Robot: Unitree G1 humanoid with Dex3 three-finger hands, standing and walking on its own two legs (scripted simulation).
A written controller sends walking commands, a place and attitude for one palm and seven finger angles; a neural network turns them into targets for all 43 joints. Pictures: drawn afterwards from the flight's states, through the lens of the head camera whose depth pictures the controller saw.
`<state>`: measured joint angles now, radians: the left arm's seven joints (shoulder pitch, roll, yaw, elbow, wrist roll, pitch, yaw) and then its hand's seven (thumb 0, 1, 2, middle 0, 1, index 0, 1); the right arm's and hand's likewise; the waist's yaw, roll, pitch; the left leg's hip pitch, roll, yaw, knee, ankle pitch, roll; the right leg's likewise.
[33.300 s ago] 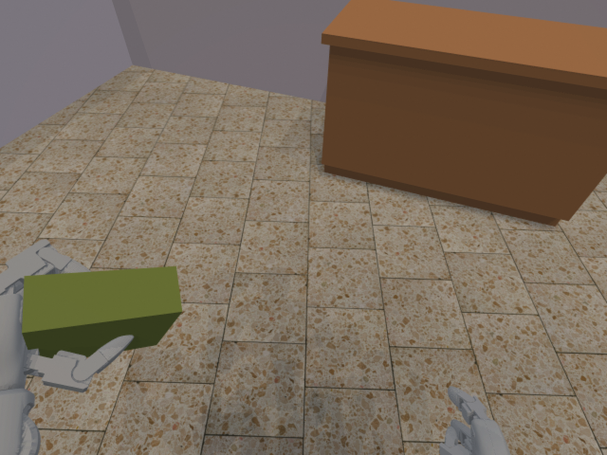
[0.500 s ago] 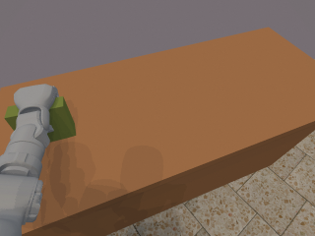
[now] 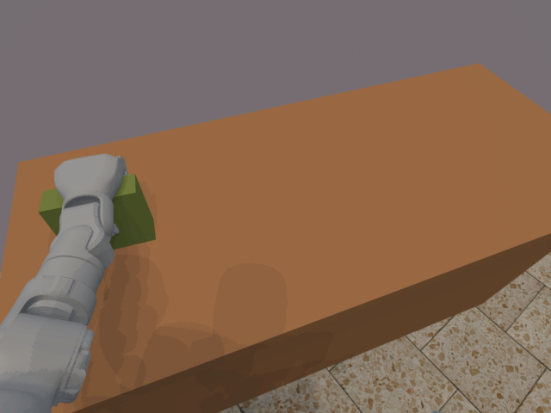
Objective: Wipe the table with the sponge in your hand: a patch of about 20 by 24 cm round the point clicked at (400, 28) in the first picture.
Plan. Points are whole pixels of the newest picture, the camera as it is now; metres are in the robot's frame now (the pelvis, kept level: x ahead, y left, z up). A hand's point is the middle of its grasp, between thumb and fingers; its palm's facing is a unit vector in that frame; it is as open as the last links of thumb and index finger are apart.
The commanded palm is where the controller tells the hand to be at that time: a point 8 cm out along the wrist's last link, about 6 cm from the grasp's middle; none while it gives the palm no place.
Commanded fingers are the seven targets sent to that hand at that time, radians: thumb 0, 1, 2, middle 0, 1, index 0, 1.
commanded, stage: slide across to the middle lane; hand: left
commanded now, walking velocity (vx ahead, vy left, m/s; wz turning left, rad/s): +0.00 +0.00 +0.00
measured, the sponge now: (108, 224) +0.40 +0.31 +0.01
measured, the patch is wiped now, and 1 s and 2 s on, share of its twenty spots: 0.20 0.30 0.40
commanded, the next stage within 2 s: wipe back along the middle lane in 0.22 s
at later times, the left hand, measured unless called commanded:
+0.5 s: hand (136, 200) +0.42 +0.25 +0.05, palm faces -0.07 +0.00 -1.00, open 9.2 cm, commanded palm +0.39 +0.23 +0.09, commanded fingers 0.00 0.10 1.30 -1.20 -1.60 -1.20 -1.60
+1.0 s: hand (141, 225) +0.37 +0.23 +0.05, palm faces -0.04 -0.01 -1.00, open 9.2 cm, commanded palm +0.33 +0.21 +0.08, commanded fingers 0.00 0.10 1.30 -1.20 -1.60 -1.20 -1.60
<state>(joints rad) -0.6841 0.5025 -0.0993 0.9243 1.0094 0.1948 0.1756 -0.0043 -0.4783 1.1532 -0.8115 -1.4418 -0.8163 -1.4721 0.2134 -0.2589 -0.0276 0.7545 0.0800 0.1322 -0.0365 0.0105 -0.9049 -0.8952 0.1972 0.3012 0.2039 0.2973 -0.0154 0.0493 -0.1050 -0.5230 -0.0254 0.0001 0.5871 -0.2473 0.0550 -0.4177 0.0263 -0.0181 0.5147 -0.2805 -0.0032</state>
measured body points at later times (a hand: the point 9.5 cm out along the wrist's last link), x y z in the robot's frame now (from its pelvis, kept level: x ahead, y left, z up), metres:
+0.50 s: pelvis +0.01 -0.01 +0.00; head +0.04 -0.02 +0.45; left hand +0.42 +0.24 +0.11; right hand +0.11 -0.27 -0.13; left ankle +0.02 +0.08 -0.73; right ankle -0.02 -0.13 -0.73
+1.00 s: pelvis +0.00 -0.02 +0.01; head +0.01 -0.04 +0.46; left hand +0.37 +0.22 +0.11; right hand +0.18 -0.26 -0.10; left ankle +0.02 +0.08 -0.73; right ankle -0.02 -0.13 -0.73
